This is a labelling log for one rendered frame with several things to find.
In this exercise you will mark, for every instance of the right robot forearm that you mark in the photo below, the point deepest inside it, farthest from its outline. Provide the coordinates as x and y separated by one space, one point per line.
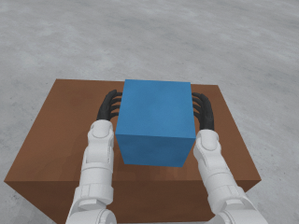
223 192

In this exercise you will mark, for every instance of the pedestal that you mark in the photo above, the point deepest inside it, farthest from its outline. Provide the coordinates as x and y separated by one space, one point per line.
47 169

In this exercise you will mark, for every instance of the left robot hand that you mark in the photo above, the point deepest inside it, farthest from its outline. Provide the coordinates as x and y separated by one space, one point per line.
104 112

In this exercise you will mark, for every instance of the left robot forearm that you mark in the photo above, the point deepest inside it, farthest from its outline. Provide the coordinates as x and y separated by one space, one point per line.
94 190

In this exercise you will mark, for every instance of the right robot hand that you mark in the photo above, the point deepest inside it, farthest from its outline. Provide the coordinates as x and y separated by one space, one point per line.
205 115

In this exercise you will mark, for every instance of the right robot upper arm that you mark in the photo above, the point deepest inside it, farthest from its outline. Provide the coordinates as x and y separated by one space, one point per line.
238 216

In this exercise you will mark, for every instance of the left robot upper arm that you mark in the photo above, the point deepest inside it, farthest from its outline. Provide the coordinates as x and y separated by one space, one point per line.
96 216

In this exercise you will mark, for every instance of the carton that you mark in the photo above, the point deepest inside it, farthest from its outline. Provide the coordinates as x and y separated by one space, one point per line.
155 124

